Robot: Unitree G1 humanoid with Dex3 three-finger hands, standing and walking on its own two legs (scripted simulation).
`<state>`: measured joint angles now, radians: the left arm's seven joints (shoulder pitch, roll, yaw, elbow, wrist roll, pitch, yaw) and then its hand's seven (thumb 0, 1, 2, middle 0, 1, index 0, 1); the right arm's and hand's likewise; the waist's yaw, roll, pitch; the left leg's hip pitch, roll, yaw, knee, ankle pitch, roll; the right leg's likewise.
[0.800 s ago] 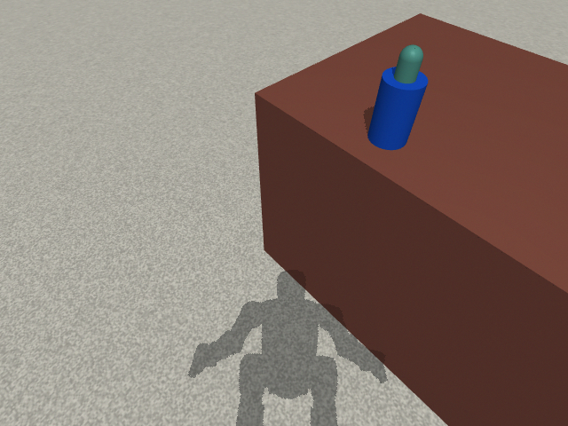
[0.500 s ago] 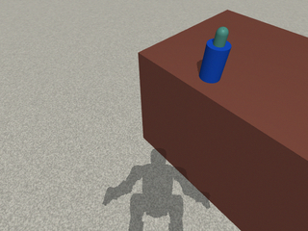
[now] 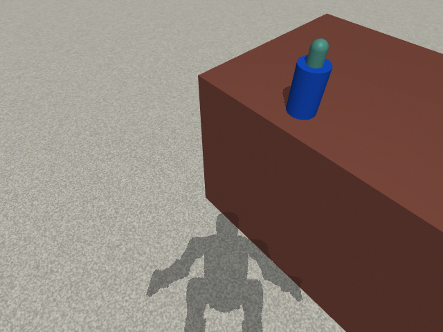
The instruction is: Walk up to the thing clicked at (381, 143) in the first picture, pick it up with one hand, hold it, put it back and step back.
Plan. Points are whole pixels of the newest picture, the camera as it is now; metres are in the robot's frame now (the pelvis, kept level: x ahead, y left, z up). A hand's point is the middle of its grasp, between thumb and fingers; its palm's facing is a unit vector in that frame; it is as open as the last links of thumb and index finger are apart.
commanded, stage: stand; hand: left
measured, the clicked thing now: (310, 78) +0.70 -0.21 +0.07
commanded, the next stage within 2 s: walk up in 0.32 s
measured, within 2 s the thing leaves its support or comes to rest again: neither
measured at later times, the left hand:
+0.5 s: hand out of the picture +0.10 +0.25 -0.15, palm faces -0.17 -0.92 -0.36, open 7.4 cm
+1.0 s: hand (124, 256) +0.29 +0.24 -0.15, palm faces -0.42 -0.77 -0.48, open 7.4 cm
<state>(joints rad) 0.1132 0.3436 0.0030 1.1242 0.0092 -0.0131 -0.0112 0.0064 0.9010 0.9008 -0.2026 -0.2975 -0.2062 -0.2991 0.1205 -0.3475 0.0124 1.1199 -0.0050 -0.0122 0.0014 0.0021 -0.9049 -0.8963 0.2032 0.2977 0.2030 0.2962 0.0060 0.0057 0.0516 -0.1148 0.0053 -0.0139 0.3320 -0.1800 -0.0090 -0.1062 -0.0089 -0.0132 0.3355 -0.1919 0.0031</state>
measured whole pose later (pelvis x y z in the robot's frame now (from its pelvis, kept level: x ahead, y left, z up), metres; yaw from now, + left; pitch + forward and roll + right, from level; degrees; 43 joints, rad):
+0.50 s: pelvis +0.01 -0.01 -0.01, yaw -9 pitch -2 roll +2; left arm 0.23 0.38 0.06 1.01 0.02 0.02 -0.07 0.01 0.90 0.90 -0.20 -0.30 -0.21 -0.30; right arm 0.16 -0.38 -0.07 0.93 -0.03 -0.04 0.04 0.00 -0.90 -0.90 0.21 0.30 0.21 0.30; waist 0.00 0.00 0.07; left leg -0.11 0.05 0.14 0.43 -0.29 0.01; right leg -0.38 -0.05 0.00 0.81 -0.42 -0.01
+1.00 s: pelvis +0.17 -0.02 -0.03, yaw -27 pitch -2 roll -1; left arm 0.46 0.40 0.04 0.78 0.02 -0.08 0.03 0.01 0.89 0.90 -0.21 -0.30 -0.21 -0.30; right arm 0.19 -0.44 -0.10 0.73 -0.04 0.05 0.07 0.00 -0.91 -0.90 0.20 0.30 0.20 0.30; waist 0.04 0.09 0.11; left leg -0.55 0.10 -0.06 0.85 -0.27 0.01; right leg -0.23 0.02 0.17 0.69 -0.44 0.04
